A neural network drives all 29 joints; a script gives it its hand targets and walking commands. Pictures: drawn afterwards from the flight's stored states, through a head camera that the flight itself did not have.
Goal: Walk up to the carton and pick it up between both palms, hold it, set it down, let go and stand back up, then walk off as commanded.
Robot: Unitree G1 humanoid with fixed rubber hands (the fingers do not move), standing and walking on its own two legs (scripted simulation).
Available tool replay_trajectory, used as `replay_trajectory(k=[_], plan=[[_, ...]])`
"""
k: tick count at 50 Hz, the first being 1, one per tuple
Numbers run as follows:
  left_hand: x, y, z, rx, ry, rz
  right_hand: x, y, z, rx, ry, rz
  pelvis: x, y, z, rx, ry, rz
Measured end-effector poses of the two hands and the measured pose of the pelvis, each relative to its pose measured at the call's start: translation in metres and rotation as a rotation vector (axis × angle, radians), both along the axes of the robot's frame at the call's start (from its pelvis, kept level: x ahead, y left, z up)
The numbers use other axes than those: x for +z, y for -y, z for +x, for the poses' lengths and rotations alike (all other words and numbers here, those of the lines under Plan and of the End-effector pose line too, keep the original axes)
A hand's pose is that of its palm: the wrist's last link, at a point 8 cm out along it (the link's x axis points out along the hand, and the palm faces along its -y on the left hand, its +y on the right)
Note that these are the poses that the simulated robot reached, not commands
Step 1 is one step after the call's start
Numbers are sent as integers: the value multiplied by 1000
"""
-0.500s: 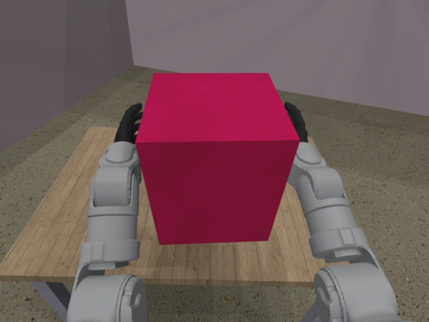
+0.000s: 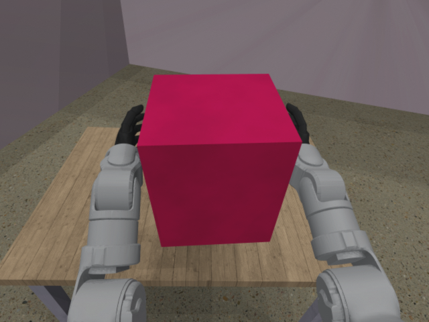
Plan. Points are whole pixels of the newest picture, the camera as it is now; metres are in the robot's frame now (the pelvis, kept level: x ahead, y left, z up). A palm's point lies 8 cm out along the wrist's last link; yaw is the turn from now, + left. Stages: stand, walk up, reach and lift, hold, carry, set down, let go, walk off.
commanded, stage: hold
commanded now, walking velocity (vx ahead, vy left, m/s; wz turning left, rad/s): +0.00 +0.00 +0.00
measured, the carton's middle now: (214, 161) +0.36 -0.01 +0.17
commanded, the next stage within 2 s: none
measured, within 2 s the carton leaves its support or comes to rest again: neither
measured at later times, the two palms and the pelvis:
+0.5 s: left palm (121, 152) +0.35 +0.15 +0.19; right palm (291, 146) +0.36 -0.15 +0.20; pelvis -0.01 +0.00 +0.00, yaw +0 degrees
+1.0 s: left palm (123, 151) +0.35 +0.15 +0.20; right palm (293, 146) +0.36 -0.15 +0.21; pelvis -0.01 +0.00 +0.00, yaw +0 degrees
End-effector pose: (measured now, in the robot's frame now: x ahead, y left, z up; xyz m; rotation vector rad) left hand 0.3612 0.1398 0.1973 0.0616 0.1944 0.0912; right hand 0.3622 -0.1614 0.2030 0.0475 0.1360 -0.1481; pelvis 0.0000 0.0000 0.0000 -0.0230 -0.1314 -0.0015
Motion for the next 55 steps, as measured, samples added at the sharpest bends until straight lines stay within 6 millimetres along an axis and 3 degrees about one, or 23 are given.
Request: replay_trajectory(k=[8,20,28,40,51,55], plan=[[4,-1,0,2,3,-14,-3,-1,-2,-3,3,-2,0,-2,1,-9,2,4],[1,-10,-8,26,10,-30,8,-10,0,23,10,-13,0,2,-5,-2,4,1],[-5,-8,-8,15,-24,-28,-4,-8,-5,12,-26,-18,0,5,-9,6,2,5],[11,-1,-4,8,23,-19,8,-1,-4,0,22,-1,0,3,-11,-2,-11,8],[-2,-7,-7,21,-17,-21,1,-7,-2,21,-18,-34,0,4,-8,6,3,7],[1,-8,-10,19,15,-20,4,-8,-5,19,13,-21,0,5,-6,11,-7,5]])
